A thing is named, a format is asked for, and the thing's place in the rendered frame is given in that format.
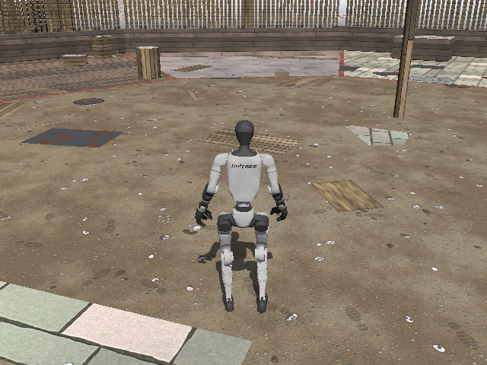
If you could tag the robot right shin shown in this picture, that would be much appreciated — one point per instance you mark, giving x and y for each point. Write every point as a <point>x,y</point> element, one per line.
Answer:
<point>262,271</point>

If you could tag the right robot upper arm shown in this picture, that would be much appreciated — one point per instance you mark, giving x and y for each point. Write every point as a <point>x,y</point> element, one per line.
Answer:
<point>271,172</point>

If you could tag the robot left shin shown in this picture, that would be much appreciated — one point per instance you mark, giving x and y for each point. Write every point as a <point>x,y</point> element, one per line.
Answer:
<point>227,277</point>

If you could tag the right robot hand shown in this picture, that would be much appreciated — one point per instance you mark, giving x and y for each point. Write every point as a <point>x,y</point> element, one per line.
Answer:
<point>277,211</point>

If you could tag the left robot upper arm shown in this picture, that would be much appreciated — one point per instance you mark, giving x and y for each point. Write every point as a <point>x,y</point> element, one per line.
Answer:
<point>219,161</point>

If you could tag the robot shin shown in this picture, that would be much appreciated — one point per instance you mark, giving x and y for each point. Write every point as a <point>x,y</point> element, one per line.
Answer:
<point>262,271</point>
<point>227,277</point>

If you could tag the left robot forearm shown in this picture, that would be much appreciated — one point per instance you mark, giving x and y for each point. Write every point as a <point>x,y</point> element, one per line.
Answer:
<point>205,200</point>

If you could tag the left robot hand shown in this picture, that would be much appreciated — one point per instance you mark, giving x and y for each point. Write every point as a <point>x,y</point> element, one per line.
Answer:
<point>200,215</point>

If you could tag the right robot forearm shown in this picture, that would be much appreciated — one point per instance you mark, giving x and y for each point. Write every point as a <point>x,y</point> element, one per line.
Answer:
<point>279,199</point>

